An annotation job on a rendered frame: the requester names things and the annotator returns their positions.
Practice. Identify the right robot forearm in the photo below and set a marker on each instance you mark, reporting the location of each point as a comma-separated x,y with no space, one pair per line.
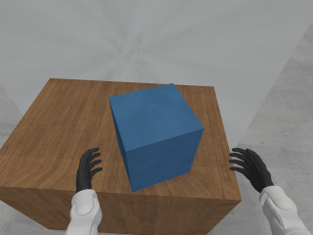
281,212

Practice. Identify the right robot hand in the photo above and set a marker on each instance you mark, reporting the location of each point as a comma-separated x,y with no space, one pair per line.
254,169

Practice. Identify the carton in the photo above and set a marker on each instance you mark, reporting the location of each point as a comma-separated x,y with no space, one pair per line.
157,133

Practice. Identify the pedestal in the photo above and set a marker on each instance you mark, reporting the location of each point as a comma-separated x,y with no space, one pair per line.
40,159

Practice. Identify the left robot forearm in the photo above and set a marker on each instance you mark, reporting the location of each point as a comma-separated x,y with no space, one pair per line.
85,213

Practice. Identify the left robot hand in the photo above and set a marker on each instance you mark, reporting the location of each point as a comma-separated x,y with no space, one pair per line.
84,173

